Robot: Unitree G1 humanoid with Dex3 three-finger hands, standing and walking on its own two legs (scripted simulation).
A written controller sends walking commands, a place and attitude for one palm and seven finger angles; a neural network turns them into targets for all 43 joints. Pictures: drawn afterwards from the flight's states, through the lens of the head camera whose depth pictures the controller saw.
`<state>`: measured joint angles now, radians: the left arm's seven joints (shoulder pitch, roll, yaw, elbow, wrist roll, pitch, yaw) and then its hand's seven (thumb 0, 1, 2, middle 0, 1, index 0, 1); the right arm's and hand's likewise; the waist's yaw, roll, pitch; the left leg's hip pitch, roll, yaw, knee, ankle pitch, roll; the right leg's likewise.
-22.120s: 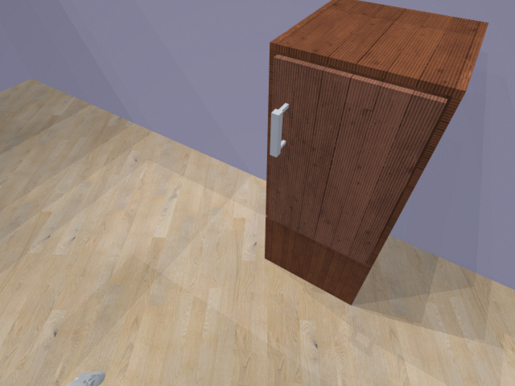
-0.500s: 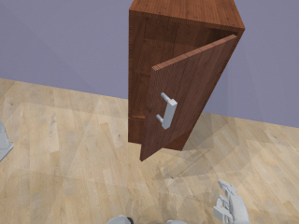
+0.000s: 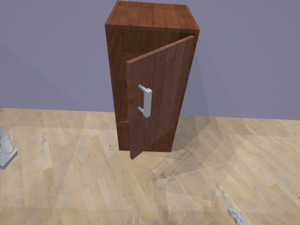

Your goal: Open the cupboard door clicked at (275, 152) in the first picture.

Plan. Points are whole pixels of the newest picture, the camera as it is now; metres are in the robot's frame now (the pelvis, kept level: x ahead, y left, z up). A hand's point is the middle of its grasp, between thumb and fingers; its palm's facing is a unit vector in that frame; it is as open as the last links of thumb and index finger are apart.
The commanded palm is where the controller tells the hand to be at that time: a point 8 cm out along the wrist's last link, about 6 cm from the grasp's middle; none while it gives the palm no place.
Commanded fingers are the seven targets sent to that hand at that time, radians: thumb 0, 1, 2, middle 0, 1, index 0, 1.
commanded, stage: stop stepping back and stand still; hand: left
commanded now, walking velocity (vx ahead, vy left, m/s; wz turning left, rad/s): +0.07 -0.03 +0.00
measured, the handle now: (143, 101) +0.57 +0.05 +0.01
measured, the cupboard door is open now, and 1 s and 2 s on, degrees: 45 45 45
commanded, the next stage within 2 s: let the arm hang, fingers relaxed in 1.12 s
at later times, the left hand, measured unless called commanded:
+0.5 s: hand out of the picture +0.16 +0.27 +0.18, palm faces +0.46 -0.77 -0.44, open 7.5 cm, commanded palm +0.10 +0.31 +0.19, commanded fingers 0.00 0.90 0.90 -0.20 -0.30 -0.20 -0.30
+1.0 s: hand out of the picture +0.14 +0.29 +0.17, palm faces +0.43 -0.78 -0.45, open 7.5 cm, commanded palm +0.08 +0.33 +0.19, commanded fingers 0.00 0.90 0.90 -0.20 -0.30 -0.20 -0.30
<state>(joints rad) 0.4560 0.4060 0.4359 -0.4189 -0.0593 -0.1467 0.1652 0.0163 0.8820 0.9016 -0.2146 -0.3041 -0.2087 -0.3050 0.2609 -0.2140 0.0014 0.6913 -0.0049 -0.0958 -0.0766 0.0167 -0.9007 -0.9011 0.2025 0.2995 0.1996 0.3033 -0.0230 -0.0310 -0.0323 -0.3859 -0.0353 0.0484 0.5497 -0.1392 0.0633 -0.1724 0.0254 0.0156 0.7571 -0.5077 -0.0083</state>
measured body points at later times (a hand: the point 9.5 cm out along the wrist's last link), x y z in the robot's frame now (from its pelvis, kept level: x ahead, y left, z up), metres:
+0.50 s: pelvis -0.03 +0.01 +0.01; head -0.04 +0.01 +0.46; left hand +0.13 +0.31 +0.20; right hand +0.12 -0.24 -0.08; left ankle -0.02 +0.14 -0.72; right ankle -0.04 -0.10 -0.72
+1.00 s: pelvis -0.05 +0.03 +0.02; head -0.04 +0.03 +0.47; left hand +0.12 +0.33 +0.19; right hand +0.11 -0.21 -0.07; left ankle -0.02 +0.14 -0.72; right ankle -0.04 -0.10 -0.72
